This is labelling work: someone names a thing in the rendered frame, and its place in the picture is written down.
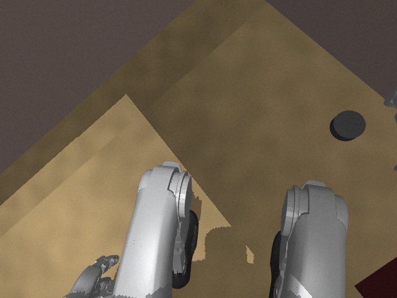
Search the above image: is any left robot hand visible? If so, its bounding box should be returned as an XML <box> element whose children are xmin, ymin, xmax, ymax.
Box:
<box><xmin>69</xmin><ymin>255</ymin><xmax>119</xmax><ymax>298</ymax></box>

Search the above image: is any right robot foot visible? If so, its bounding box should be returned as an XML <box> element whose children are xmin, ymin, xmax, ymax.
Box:
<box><xmin>269</xmin><ymin>231</ymin><xmax>282</xmax><ymax>298</ymax></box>

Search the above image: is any right robot hand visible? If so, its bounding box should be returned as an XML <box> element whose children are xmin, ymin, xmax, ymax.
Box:
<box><xmin>384</xmin><ymin>87</ymin><xmax>397</xmax><ymax>171</ymax></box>

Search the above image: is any left robot foot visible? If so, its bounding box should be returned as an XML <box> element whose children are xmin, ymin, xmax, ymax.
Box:
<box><xmin>172</xmin><ymin>210</ymin><xmax>199</xmax><ymax>289</ymax></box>

